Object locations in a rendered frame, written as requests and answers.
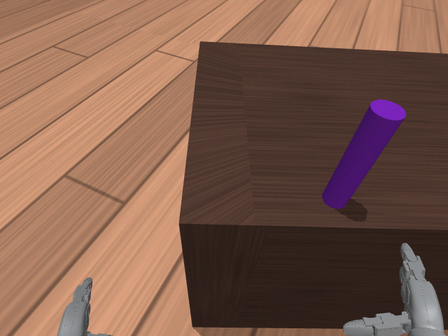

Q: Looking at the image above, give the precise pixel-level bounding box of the right robot hand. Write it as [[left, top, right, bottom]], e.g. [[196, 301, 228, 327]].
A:
[[343, 243, 445, 336]]

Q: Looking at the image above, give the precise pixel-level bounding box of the can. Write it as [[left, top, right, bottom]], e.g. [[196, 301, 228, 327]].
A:
[[322, 99, 406, 209]]

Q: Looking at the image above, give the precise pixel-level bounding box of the left robot hand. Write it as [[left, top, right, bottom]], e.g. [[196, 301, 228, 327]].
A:
[[57, 277, 113, 336]]

